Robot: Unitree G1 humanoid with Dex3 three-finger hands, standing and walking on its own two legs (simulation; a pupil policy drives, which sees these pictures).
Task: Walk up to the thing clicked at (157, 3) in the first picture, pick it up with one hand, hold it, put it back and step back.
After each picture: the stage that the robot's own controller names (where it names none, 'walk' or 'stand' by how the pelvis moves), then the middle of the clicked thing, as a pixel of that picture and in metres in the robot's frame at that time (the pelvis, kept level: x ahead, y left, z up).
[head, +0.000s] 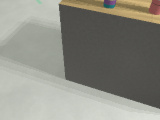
stand; out of the picture +0.84 -0.40 +0.14
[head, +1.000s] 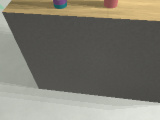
walk; out of the picture +0.80 -0.12 +0.17
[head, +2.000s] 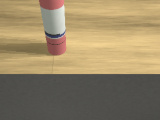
walk; (54, 21) +0.48 +0.12 +0.17
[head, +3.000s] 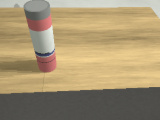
stand; (43, 40) +0.44 +0.15 +0.14
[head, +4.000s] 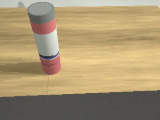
stand; (47, 43) +0.43 +0.13 +0.13
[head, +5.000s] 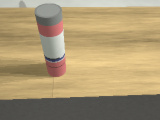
stand; (53, 45) +0.42 +0.11 +0.13
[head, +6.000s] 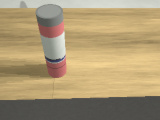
stand; (54, 46) +0.41 +0.11 +0.13
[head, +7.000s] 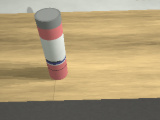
rise first; (54, 48) +0.41 +0.12 +0.14
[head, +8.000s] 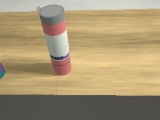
go down; (57, 44) +0.43 +0.13 +0.14
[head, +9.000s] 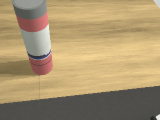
go down; (37, 40) +0.41 +0.12 +0.15
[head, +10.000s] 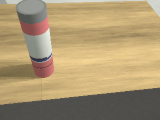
approach; (39, 44) +0.41 +0.12 +0.15
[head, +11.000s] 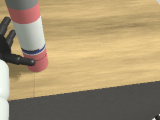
close; (30, 35) +0.42 +0.13 +0.17
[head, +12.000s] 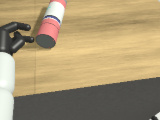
close; (53, 18) +0.60 +0.08 +0.09
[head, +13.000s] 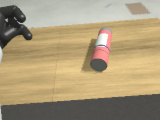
lift; (102, 47) +0.57 -0.07 +0.06
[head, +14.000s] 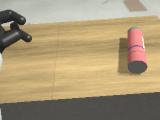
hold; (135, 47) +0.55 -0.21 +0.06
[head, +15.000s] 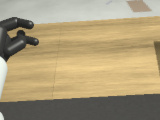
stand; out of the picture +0.51 -0.36 +0.06
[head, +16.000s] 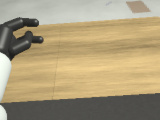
stand; out of the picture +0.49 -0.53 -0.08
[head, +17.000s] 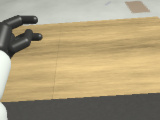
stand; out of the picture +0.26 -0.95 -0.73
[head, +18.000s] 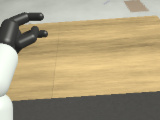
stand; out of the picture +0.27 -0.95 -0.73
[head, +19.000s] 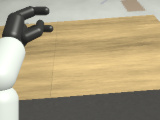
stand; out of the picture +0.29 -0.96 -0.73
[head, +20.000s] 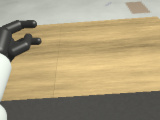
stand; out of the picture +0.32 -0.98 -0.73
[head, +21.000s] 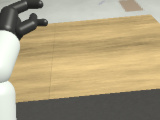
stand; out of the picture +0.36 -0.99 -0.73
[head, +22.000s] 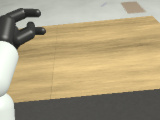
stand; out of the picture +0.42 -1.02 -0.73
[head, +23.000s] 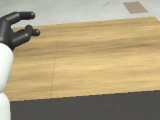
stand; out of the picture +0.45 -1.06 -0.73
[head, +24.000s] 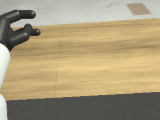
stand; out of the picture +0.52 -1.10 -0.73
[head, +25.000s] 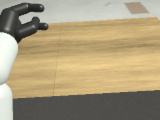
stand; out of the picture +0.60 -1.16 -0.73
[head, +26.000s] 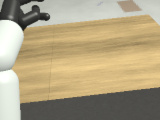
stand; out of the picture +0.72 -1.19 -0.73
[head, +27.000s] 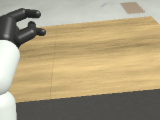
stand; out of the picture +0.81 -1.25 -0.73
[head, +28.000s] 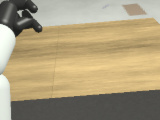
crouch; out of the picture +0.89 -1.32 -0.73
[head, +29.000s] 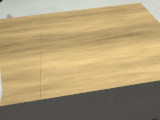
lower; out of the picture +1.03 -1.35 -0.74
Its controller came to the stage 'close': yes
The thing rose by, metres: 0.00
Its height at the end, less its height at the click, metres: -0.88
